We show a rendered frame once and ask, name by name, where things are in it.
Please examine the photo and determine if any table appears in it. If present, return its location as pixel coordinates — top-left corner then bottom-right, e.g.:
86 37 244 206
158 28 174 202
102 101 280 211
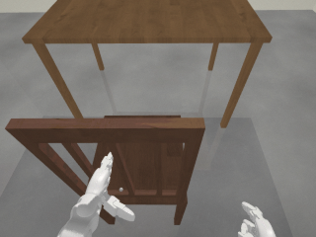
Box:
22 0 273 128

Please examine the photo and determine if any chair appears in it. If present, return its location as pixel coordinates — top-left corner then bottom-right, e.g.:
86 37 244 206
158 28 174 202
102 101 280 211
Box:
5 115 205 225

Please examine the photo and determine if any right robot hand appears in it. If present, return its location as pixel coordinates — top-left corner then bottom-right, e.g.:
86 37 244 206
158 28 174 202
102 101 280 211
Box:
238 201 276 237

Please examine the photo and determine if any left robot hand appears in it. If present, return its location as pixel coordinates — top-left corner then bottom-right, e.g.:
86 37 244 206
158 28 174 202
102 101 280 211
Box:
85 152 135 222

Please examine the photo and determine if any left robot forearm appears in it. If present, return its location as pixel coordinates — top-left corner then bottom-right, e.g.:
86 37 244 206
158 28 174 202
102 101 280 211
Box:
57 194 102 237

